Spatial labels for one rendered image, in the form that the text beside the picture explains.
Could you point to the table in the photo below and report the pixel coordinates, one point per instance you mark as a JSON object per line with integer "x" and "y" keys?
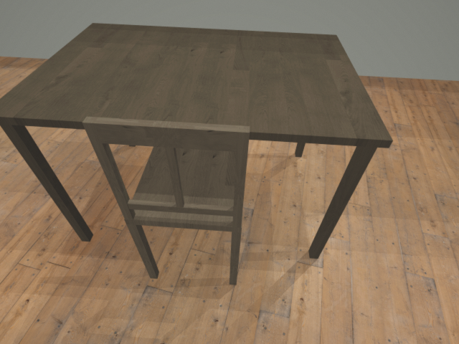
{"x": 288, "y": 87}

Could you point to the chair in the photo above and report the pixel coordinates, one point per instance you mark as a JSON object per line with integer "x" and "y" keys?
{"x": 194, "y": 178}

